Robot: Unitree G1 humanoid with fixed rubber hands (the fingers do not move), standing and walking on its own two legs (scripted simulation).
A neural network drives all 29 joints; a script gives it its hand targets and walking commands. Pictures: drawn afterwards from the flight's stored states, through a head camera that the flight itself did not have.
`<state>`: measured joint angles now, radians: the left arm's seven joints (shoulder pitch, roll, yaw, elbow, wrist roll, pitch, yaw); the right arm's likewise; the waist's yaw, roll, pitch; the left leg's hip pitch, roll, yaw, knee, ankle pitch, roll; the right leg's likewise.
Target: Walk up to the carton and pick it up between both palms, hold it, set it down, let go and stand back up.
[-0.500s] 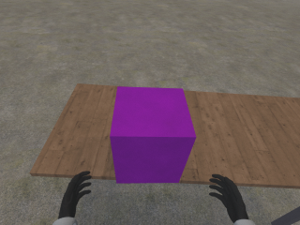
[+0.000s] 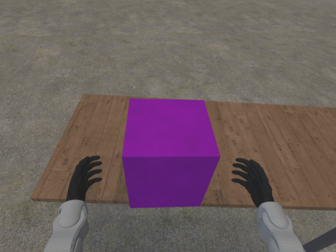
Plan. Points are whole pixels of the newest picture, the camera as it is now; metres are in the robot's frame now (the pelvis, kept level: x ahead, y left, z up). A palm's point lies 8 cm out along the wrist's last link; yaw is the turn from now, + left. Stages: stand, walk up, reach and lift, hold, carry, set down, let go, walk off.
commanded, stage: reach and lift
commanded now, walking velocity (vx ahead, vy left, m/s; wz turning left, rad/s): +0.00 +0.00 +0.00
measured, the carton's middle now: (166, 154) +0.39 +0.01 +0.00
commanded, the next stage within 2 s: none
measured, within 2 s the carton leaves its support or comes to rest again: neither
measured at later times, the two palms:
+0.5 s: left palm (79, 150) +0.32 +0.21 +0.10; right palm (261, 150) +0.35 -0.21 +0.10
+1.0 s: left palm (77, 114) +0.38 +0.22 +0.16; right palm (262, 114) +0.41 -0.21 +0.16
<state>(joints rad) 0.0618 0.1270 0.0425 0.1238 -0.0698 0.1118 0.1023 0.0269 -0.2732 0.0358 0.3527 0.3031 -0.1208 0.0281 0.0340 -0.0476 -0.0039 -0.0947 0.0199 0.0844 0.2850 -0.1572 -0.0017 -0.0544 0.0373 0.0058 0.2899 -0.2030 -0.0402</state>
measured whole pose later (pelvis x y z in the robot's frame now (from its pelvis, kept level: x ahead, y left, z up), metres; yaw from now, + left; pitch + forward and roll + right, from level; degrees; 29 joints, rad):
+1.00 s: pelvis -0.01 +0.00 +0.00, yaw -1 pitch +5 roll +0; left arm -0.67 0.26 0.18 0.33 -0.14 0.58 0.08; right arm -0.76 -0.46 0.08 0.67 0.46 0.31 0.02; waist 0.04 -0.02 -0.08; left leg -0.28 0.03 0.06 0.32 -0.13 -0.01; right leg -0.23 0.06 0.02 0.30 -0.16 -0.04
